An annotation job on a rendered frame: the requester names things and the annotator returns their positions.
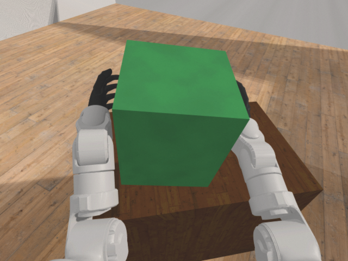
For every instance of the left robot forearm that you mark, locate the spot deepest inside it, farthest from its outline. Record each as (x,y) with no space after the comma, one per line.
(93,161)

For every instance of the robot left upper arm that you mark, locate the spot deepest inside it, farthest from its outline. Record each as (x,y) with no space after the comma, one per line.
(97,240)

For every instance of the robot right upper arm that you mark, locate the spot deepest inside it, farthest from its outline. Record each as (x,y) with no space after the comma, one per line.
(286,240)

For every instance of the carton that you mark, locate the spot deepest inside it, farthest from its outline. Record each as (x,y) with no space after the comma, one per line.
(177,113)

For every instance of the pedestal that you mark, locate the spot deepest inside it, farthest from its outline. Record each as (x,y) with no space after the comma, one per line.
(174,223)

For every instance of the right robot forearm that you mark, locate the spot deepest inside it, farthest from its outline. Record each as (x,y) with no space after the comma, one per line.
(269,196)

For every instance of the right robot hand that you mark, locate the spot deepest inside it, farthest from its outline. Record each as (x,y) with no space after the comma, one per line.
(245,97)

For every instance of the left robot hand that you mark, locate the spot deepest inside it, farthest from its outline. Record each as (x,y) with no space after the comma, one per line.
(98,95)

